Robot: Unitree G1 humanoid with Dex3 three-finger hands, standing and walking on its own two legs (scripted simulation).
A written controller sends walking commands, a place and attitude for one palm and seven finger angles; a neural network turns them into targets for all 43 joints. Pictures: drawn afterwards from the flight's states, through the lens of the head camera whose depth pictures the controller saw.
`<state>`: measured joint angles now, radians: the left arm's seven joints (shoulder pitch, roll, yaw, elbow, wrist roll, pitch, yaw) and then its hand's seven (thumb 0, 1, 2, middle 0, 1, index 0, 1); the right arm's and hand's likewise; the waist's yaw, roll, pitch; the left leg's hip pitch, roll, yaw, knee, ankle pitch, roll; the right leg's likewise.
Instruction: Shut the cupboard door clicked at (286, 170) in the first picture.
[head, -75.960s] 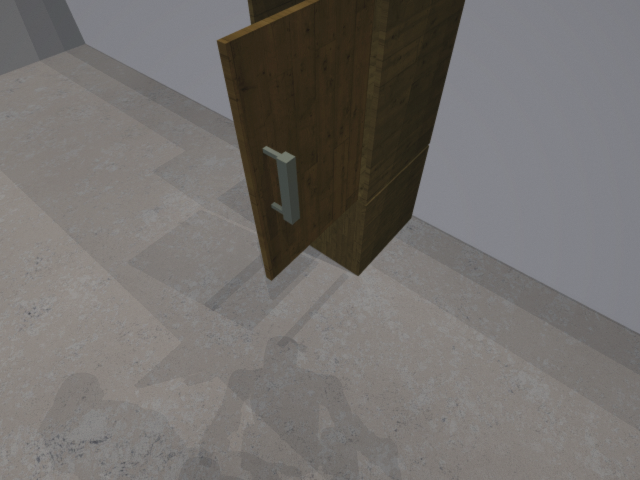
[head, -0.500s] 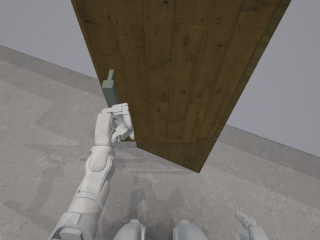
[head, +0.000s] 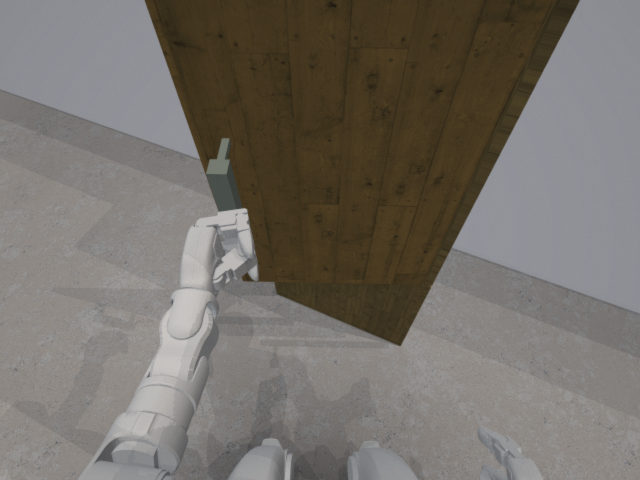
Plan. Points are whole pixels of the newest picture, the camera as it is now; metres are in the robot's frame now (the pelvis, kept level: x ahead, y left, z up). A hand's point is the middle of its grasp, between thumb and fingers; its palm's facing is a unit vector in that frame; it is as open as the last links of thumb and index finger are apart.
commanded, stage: push the door shut along its arc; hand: left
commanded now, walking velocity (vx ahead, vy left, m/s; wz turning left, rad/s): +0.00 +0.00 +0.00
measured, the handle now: (233, 196) +0.48 +0.13 +0.05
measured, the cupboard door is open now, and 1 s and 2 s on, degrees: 23 10 0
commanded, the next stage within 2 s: pull the fist back off the door in 1.78 s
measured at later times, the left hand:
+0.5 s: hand (260, 215) +0.44 +0.09 +0.05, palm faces -0.17 -0.99 -0.04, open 3.1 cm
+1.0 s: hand (305, 172) +0.52 +0.03 +0.06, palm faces -0.31 -0.95 -0.02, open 3.1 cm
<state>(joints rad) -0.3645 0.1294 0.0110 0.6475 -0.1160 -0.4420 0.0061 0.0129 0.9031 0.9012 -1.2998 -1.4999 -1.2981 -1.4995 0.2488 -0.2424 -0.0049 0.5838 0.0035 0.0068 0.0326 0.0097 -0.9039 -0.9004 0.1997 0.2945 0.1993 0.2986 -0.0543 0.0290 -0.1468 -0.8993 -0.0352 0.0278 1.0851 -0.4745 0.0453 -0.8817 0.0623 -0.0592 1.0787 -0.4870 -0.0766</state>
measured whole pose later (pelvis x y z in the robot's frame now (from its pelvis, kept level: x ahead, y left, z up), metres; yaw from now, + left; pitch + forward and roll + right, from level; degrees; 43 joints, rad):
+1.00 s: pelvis +0.00 +0.01 -0.03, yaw -1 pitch +25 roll -2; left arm -1.06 0.29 0.19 1.24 -0.05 -0.43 -0.15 0.01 0.90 0.90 -1.30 -1.50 -1.30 -1.50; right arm 0.37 -0.26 0.01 0.63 -0.02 0.00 0.06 0.01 -0.90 -0.90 0.20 0.29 0.20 0.30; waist -0.23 0.06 -0.14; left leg -1.15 -0.02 0.03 1.21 -0.50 0.07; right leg -1.12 0.07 -0.06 1.18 -0.50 -0.06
